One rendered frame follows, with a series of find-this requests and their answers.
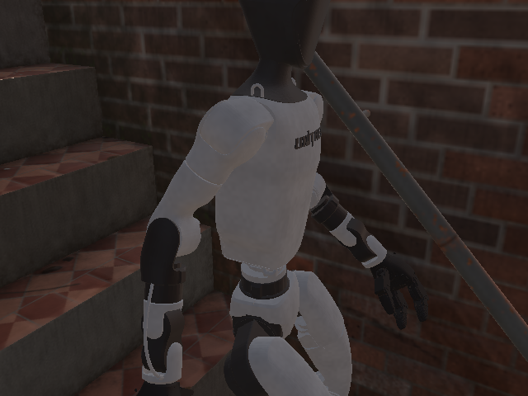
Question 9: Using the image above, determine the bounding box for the robot right thigh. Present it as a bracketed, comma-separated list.
[224, 320, 332, 396]

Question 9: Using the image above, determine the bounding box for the robot right forearm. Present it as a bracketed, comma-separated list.
[140, 218, 186, 384]

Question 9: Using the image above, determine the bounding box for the robot right upper arm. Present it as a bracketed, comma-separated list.
[146, 97, 274, 257]

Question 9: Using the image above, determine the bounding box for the left robot hand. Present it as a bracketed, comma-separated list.
[370, 252, 429, 330]

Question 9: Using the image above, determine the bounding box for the robot left upper arm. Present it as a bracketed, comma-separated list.
[301, 90, 326, 209]

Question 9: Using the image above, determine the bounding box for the robot head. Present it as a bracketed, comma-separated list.
[231, 0, 331, 103]

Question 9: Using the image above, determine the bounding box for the robot left forearm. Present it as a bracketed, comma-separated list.
[311, 182, 387, 268]

